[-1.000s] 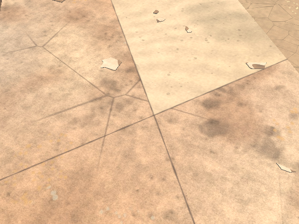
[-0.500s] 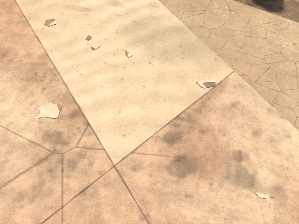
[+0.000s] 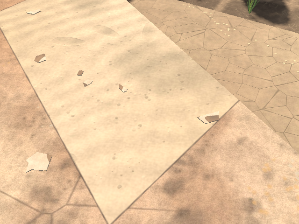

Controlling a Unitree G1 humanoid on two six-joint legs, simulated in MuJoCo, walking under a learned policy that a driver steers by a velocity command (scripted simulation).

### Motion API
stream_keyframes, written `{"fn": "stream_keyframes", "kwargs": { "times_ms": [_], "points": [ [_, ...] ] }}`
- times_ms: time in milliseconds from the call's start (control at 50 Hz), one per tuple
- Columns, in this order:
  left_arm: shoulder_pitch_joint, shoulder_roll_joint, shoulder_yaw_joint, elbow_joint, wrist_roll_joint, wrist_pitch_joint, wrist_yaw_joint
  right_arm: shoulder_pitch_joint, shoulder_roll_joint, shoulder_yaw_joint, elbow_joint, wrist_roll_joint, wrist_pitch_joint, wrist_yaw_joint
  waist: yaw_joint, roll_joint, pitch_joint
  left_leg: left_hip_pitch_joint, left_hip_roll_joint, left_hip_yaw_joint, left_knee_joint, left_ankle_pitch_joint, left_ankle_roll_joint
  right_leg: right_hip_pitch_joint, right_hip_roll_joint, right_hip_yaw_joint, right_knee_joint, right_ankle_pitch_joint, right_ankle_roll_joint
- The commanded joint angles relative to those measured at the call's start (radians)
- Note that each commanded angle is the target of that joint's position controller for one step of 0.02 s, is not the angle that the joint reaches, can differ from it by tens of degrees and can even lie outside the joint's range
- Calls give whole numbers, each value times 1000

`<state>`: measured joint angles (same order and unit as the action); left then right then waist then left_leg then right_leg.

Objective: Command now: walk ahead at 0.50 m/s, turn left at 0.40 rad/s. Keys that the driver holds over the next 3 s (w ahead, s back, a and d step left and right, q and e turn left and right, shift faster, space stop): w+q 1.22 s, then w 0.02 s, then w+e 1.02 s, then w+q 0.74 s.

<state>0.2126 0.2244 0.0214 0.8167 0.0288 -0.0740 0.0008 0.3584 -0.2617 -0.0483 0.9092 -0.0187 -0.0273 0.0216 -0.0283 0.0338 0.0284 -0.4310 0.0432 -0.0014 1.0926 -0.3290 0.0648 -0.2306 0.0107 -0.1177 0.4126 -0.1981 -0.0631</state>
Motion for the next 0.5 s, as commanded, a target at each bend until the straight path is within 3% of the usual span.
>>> {"fn": "stream_keyframes", "kwargs": {
  "times_ms": [20, 100, 160, 260, 320, 340, 360, 380, 400, 420, 440, 460, 500],
  "points": [
    [61, 99, 29, -17, -11, -37, 7, 22, -40, -20, -51, -10, 18, 16, 5, -113, 0, -166, 50, -34, 39, 85, -14, 112, -272, 195, -266, 183, -86],
    [119, 98, 34, 19, -11, -42, 12, -109, -26, -20, -101, -14, 26, 30, 17, -107, 33, -280, 63, -18, -37, 211, -34, 151, -263, 76, -281, 263, -93],
    [135, 103, 35, 37, -9, -39, 12, -221, -8, -7, -143, -14, 22, 42, 36, -107, 60, -252, 51, 24, -224, 312, -33, 150, -241, -11, -275, 301, -82],
    [203, 148, 47, 76, -7, -24, 22, -348, -19, 1, -205, -22, 19, 55, 67, -98, 79, -191, 15, 116, -421, 259, 26, 271, -282, -84, -216, 467, -65],
    [198, 190, 57, 85, -2, -4, 30, -278, -45, -13, -198, -25, 20, 42, 23, -127, 13, -52, -78, 172, -459, 102, 89, 343, -288, -132, -1, 894, -47],
    [197, 206, 62, 85, -1, 8, 31, -189, -63, -24, -175, -25, 14, 36, -14, -127, -42, 48, -117, 174, -485, 61, 115, 339, -287, -139, 152, 949, -45],
    [188, 211, 62, 78, -5, 16, 29, -41, -91, -42, -128, -32, 4, 24, -82, -90, -128, 250, -145, 152, -568, 94, 146, 254, -269, -155, 377, 835, -24],
    [197, 171, 51, 45, -2, 14, 25, 91, -187, -74, -98, -40, 1, 7, -125, 13, -228, 498, 36, -100, -607, -14, 199, 29, -234, -153, 679, 452, 9],
    [189, 90, 40, -36, -18, 4, 4, 30, -293, -100, -124, -13, 12, 1, -52, 255, -302, 753, 294, -691, -755, -4, 364, -413, 12, -51, 1045, -334, 78],
    [57, 166, 49, -63, -6, -9, 1, 49, -273, -97, -132, 6, 25, -4, -105, 52, -265, 728, 292, -678, -819, 86, 350, -529, -26, 134, 1067, -274, 69],
    [22, 141, 41, -75, -20, -22, -3, 1, -227, -84, -121, 8, 24, -14, -72, 7, -142, 614, 276, -531, -814, 183, 327, -547, -76, 146, 1013, -179, 59],
    [49, 134, 38, -58, -21, -29, 0, -36, -171, -69, -115, 9, 17, -17, -18, -60, -57, 466, 228, -434, -824, 325, 280, -480, -112, 144, 901, -131, 57],
    [82, 123, 37, -48, 13, 3, 0, -100, -122, -52, -124, 15, 0, -21, 46, -54, -33, 320, 137, -306, -844, 450, 234, -356, -136, 154, 793, -123, 75]
  ]
}}
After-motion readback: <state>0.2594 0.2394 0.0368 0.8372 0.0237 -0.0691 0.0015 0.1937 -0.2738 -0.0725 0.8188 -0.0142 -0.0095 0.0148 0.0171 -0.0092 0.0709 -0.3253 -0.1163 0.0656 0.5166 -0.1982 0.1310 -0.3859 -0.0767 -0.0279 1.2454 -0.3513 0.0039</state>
